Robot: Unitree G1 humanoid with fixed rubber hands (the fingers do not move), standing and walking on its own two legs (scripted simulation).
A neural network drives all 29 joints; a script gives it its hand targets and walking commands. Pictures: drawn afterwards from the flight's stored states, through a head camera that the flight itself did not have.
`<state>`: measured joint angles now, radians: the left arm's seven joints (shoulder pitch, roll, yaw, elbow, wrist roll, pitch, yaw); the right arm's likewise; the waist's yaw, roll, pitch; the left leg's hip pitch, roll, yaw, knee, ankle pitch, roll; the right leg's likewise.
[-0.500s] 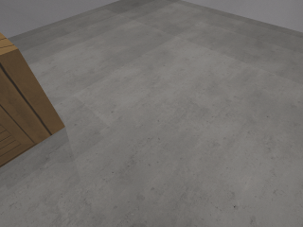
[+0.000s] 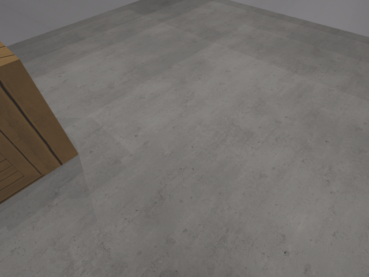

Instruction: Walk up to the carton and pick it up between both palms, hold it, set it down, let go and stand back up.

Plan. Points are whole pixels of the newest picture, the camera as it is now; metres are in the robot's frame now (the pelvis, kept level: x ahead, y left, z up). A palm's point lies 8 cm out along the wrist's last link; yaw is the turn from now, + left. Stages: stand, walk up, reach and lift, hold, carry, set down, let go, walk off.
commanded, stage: stand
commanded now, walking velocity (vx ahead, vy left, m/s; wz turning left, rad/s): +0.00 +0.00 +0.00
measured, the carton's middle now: out of the picture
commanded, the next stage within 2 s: walk up in 1.52 s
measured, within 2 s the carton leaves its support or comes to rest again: neither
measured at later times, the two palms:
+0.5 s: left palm out of the picture -0.01 +0.19 -0.15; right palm out of the picture -0.02 -0.20 -0.15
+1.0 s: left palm out of the picture -0.01 +0.18 -0.15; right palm out of the picture -0.02 -0.21 -0.15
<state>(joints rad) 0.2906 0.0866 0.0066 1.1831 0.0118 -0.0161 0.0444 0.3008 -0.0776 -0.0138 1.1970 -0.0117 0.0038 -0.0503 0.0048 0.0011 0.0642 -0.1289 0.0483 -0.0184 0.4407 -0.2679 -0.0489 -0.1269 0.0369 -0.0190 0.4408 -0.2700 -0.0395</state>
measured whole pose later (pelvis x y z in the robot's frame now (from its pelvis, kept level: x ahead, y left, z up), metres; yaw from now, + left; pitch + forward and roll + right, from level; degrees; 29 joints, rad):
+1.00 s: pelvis +0.02 -0.02 +0.00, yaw +0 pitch -3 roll +0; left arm 0.31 0.09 0.00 1.18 0.01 -0.03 0.05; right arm 0.29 -0.08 -0.02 1.21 -0.01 0.01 -0.05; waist 0.01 0.01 0.07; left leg -0.08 0.08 -0.02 0.42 -0.29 -0.08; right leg -0.08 0.06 -0.03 0.42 -0.29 -0.06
